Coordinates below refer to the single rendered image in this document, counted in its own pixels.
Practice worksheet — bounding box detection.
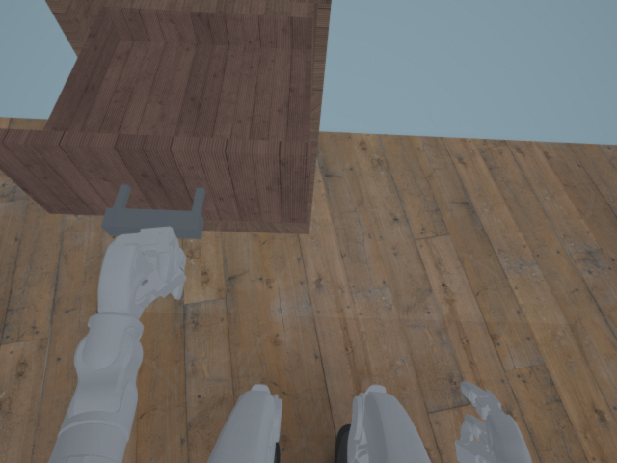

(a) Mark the robot left forearm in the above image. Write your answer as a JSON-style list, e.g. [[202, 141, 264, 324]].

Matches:
[[47, 312, 144, 463]]

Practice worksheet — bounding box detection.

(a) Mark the right robot hand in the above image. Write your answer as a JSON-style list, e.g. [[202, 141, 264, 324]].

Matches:
[[455, 381, 532, 463]]

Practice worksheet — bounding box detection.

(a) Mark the handle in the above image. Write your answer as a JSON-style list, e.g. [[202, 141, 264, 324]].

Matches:
[[101, 184, 205, 239]]

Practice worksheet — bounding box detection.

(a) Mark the left robot hand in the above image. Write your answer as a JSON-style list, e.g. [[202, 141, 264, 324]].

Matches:
[[97, 227, 186, 319]]

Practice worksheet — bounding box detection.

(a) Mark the drawer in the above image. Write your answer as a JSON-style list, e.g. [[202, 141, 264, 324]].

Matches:
[[0, 7, 312, 223]]

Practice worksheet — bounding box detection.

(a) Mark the robot thigh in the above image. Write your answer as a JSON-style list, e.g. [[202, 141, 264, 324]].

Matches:
[[207, 391, 282, 463], [351, 392, 431, 463]]

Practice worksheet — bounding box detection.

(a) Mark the robot right thigh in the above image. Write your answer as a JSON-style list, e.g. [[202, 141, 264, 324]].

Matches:
[[351, 392, 431, 463]]

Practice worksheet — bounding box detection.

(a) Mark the cabinet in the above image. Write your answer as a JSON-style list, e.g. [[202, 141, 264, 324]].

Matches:
[[45, 0, 332, 234]]

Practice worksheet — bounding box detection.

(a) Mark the robot left thigh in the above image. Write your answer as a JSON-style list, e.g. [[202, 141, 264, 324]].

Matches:
[[207, 391, 282, 463]]

